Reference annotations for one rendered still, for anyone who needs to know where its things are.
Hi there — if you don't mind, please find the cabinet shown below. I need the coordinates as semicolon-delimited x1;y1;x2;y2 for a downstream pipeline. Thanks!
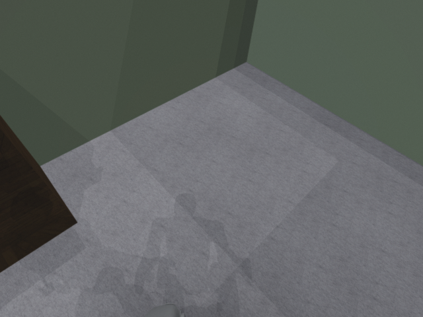
0;116;77;273

